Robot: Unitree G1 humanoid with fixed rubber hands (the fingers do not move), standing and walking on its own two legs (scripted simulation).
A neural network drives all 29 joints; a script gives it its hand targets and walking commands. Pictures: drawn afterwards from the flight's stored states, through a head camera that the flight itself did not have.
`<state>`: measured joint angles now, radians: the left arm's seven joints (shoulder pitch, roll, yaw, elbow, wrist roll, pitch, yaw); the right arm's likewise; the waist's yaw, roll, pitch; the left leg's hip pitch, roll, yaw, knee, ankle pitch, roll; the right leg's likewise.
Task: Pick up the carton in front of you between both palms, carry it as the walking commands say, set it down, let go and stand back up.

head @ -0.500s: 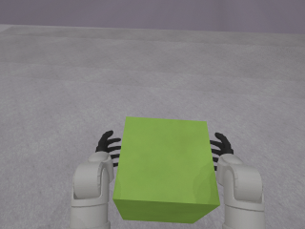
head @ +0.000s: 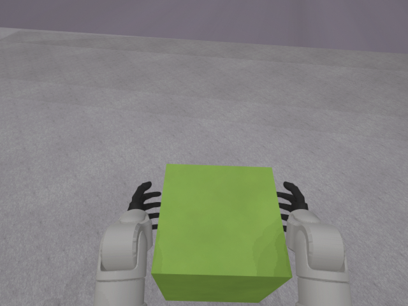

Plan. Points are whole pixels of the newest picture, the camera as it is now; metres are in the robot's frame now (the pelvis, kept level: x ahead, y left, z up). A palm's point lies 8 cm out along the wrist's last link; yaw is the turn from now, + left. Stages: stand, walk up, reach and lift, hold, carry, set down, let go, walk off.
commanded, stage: carry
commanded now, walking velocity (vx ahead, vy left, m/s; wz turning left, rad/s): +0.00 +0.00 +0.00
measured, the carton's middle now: (215, 238) +0.29 +0.00 -0.02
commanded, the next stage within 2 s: hold in 1.32 s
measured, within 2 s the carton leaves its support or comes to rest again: neither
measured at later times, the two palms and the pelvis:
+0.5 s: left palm (131, 255) +0.23 +0.15 +0.04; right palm (298, 254) +0.24 -0.14 +0.04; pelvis -0.05 +0.00 +0.00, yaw +0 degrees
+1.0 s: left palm (124, 264) +0.21 +0.16 +0.04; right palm (295, 263) +0.22 -0.13 +0.04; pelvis -0.07 +0.01 +0.00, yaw +0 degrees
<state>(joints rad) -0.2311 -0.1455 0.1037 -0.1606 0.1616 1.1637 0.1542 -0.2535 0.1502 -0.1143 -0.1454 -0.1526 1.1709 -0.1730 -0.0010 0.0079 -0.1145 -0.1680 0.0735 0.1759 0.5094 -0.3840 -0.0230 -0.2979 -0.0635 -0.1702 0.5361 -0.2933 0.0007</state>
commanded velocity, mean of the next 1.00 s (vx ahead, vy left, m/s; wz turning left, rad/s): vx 0.00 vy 0.00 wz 0.00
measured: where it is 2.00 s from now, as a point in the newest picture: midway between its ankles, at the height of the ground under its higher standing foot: outside the picture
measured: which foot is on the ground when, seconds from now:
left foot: down 0.00-1.00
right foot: down 0.00-1.00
